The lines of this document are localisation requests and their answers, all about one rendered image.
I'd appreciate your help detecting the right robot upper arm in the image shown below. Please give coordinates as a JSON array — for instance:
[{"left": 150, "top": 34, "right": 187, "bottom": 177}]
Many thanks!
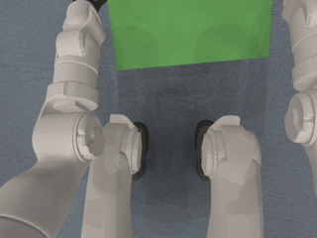
[{"left": 284, "top": 88, "right": 317, "bottom": 200}]

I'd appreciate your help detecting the robot right thigh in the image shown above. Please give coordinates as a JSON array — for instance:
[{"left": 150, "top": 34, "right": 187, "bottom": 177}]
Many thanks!
[{"left": 201, "top": 125, "right": 264, "bottom": 238}]

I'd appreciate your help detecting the right robot forearm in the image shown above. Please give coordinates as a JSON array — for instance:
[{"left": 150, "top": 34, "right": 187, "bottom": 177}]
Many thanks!
[{"left": 281, "top": 0, "right": 317, "bottom": 92}]

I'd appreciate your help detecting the left robot hand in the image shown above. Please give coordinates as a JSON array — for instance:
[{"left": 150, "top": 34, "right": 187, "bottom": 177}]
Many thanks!
[{"left": 72, "top": 0, "right": 107, "bottom": 14}]

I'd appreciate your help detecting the left robot upper arm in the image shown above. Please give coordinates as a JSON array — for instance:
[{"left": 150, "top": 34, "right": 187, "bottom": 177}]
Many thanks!
[{"left": 0, "top": 111, "right": 106, "bottom": 238}]

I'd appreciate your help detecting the robot right foot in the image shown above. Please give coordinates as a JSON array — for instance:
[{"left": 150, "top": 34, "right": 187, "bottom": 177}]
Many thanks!
[{"left": 194, "top": 120, "right": 214, "bottom": 180}]

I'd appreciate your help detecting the carton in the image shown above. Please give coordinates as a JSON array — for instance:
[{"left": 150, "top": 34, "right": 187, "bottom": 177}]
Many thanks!
[{"left": 107, "top": 0, "right": 272, "bottom": 70}]

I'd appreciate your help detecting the left robot forearm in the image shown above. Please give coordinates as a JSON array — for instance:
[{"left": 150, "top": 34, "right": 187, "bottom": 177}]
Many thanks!
[{"left": 32, "top": 0, "right": 106, "bottom": 149}]

